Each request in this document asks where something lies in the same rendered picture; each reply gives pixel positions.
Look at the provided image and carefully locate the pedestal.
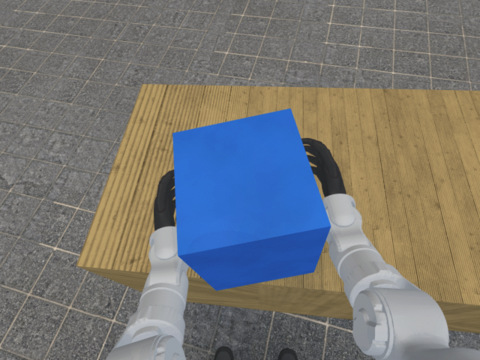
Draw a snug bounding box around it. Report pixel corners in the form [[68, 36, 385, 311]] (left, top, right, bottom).
[[76, 84, 480, 334]]

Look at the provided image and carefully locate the right robot forearm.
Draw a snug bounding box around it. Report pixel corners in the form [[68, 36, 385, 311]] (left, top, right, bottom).
[[322, 193, 449, 341]]

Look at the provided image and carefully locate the carton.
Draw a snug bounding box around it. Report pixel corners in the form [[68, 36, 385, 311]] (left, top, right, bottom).
[[172, 108, 331, 291]]

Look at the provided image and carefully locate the robot right hand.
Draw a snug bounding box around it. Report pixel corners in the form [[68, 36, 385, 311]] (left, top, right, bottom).
[[301, 138, 346, 197]]

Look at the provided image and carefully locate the robot left hand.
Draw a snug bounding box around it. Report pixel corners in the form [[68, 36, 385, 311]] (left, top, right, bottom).
[[154, 169, 176, 231]]

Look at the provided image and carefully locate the left robot forearm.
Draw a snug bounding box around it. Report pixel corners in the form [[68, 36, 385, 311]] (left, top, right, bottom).
[[112, 226, 189, 350]]

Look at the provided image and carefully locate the robot right upper arm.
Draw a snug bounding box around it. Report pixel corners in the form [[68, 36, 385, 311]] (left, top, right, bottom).
[[352, 287, 480, 360]]

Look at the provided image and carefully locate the robot left upper arm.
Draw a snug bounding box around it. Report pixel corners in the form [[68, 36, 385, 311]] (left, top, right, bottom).
[[106, 334, 186, 360]]

